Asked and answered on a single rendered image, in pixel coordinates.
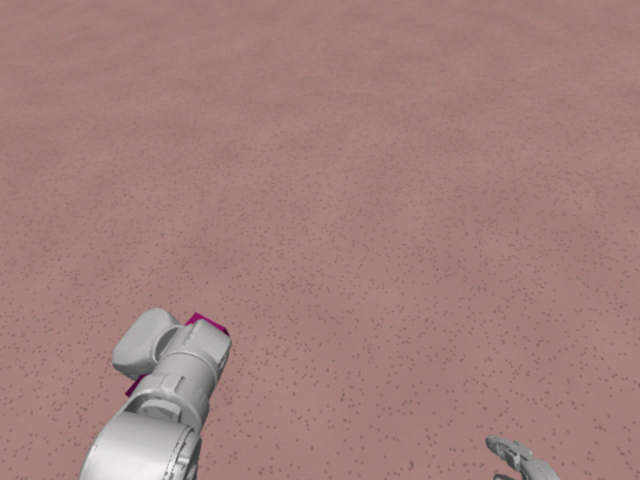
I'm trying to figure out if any small box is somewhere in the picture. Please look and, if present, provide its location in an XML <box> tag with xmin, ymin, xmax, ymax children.
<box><xmin>125</xmin><ymin>313</ymin><xmax>229</xmax><ymax>397</ymax></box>

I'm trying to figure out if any left robot hand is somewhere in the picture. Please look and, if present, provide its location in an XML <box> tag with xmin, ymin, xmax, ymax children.
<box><xmin>111</xmin><ymin>307</ymin><xmax>181</xmax><ymax>381</ymax></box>

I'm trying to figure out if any left robot arm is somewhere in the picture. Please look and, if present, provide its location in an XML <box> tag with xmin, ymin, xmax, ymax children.
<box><xmin>78</xmin><ymin>319</ymin><xmax>232</xmax><ymax>480</ymax></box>

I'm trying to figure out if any right robot hand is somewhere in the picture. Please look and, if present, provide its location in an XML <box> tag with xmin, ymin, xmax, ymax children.
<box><xmin>486</xmin><ymin>435</ymin><xmax>561</xmax><ymax>480</ymax></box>

